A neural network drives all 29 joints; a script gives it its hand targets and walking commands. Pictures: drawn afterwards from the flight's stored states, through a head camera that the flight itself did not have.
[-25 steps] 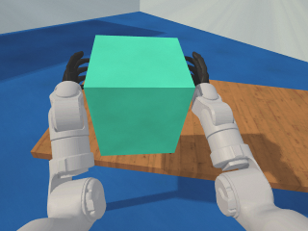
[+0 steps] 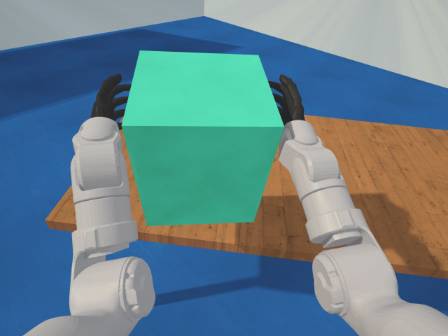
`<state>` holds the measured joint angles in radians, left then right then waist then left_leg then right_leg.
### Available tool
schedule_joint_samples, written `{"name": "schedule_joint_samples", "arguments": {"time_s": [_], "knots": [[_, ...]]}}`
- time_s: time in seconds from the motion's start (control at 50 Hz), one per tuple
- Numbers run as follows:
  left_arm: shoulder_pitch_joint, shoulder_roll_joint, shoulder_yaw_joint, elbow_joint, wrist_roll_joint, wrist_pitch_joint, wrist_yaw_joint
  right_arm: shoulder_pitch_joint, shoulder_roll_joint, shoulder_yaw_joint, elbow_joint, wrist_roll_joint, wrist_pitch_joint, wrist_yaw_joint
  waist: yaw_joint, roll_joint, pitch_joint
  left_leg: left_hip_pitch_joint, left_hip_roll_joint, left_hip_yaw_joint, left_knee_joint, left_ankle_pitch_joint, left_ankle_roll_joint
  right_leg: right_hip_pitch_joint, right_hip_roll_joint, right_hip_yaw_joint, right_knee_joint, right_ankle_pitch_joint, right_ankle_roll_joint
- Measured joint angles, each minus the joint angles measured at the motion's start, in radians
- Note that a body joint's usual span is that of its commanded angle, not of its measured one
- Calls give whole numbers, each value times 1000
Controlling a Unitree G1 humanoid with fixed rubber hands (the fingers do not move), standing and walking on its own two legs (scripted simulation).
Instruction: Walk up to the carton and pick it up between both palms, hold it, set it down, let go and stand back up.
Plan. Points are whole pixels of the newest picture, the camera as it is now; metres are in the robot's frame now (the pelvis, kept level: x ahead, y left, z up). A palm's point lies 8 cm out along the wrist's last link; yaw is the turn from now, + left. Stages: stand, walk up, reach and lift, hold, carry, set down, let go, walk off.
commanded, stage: hold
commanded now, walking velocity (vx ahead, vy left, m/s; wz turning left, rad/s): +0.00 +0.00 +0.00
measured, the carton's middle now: (201, 143) +0.40 +0.02 +0.17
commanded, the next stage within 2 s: none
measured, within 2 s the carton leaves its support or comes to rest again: neither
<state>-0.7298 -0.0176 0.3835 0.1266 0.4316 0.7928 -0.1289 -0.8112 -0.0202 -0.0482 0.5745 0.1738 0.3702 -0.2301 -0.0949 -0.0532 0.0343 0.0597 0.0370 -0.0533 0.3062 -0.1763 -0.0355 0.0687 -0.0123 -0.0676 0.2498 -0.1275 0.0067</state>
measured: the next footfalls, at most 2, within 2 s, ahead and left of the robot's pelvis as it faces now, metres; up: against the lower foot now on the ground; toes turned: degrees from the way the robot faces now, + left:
none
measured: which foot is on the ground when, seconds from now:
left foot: down 0.00-1.00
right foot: down 0.00-1.00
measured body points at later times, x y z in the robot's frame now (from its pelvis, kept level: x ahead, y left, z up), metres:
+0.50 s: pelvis +0.00 +0.00 +0.00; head -0.07 +0.03 +0.44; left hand +0.37 +0.17 +0.25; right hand +0.37 -0.14 +0.25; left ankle +0.01 +0.14 -0.75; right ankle +0.02 -0.12 -0.75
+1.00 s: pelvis +0.00 +0.00 +0.00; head -0.07 +0.03 +0.44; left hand +0.37 +0.16 +0.25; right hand +0.38 -0.14 +0.25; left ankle +0.01 +0.14 -0.75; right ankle +0.02 -0.12 -0.75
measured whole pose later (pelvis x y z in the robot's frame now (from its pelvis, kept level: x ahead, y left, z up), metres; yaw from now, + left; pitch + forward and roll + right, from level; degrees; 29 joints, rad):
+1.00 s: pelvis +0.00 +0.00 +0.00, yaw +0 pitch -11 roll -1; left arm -0.73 -0.02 0.38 0.11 0.44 0.80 -0.13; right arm -0.81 -0.02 -0.05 0.57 0.18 0.37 -0.23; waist -0.11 -0.05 0.03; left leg 0.06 0.04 -0.05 0.31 -0.18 -0.03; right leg 0.08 -0.01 -0.07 0.25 -0.13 0.01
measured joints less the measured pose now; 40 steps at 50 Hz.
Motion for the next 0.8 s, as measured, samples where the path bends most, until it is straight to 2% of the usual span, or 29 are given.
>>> {"name": "schedule_joint_samples", "arguments": {"time_s": [0.22,0.34,0.48,0.8], "knots": [[-1,1,1,2,2,0,-3,1,-1,3,1,4,-1,-3,-1,-2,-1,1,-1,0,1,-1,1,2,-1,0,-1,0,1],[30,-1,-19,-64,-14,10,6,19,-6,20,-52,25,0,-8,-10,4,-11,0,1,-1,15,-11,-1,10,1,-1,-7,1,3],[14,-8,-4,-36,7,24,-2,9,-1,6,-24,8,19,-1,-7,7,-9,15,-3,6,5,-5,4,17,-3,5,-3,1,5],[-18,4,4,7,6,7,-4,-13,11,-23,10,-22,-1,8,-4,-2,-10,-8,-2,0,0,7,1,-8,-3,0,1,6,1]]}}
